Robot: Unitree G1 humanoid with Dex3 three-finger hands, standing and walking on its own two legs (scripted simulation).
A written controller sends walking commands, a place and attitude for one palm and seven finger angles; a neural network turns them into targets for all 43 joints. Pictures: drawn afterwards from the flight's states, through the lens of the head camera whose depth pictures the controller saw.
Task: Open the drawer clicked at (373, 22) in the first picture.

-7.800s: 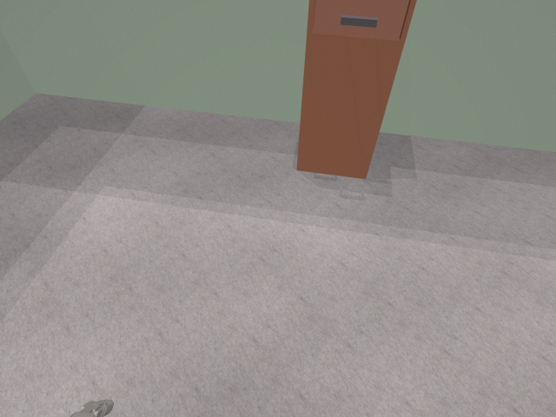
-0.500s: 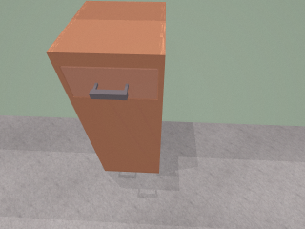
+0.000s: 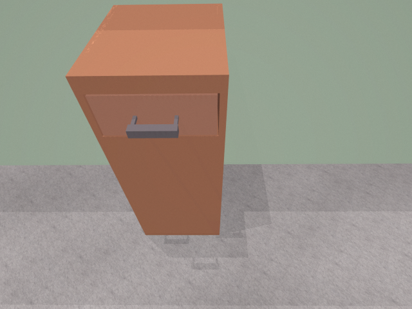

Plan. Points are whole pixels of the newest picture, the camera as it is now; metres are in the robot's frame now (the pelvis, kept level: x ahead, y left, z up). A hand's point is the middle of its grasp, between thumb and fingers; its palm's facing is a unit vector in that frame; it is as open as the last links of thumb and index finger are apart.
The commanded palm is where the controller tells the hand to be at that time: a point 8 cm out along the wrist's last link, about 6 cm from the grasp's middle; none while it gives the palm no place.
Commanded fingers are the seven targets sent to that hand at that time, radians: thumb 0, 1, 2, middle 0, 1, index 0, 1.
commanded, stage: raise the hand with hooked fingers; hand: left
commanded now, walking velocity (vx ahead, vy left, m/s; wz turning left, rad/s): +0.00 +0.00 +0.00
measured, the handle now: (154, 125) +0.54 +0.17 +0.03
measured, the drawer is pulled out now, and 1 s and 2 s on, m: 0.00 0.00 0.00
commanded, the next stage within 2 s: move the hooked fingers above the handle in 1.94 s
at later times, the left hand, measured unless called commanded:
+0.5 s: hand out of the picture +0.13 +0.17 -0.06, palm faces -0.20 -0.18 -0.96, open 8.8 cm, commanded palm +0.15 +0.19 +0.01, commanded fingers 0.00 0.34 0.66 -0.24 -0.66 -0.24 -0.66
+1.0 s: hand (110, 238) +0.23 +0.19 +0.04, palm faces +0.02 -0.09 -1.00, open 11.8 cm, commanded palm +0.21 +0.20 +0.10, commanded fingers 0.00 -0.24 0.41 -0.28 -1.03 -0.28 -1.03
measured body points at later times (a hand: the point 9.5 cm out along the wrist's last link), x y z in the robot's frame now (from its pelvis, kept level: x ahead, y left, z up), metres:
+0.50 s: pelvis +0.00 -0.04 -0.03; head +0.05 -0.06 +0.42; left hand +0.13 +0.17 -0.01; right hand +0.28 -0.27 -0.07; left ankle -0.05 +0.11 -0.74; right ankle +0.01 -0.13 -0.74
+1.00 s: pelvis -0.02 -0.03 -0.01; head +0.01 -0.07 +0.43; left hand +0.22 +0.19 +0.09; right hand +0.12 -0.29 -0.14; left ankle -0.05 +0.11 -0.74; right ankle +0.01 -0.13 -0.74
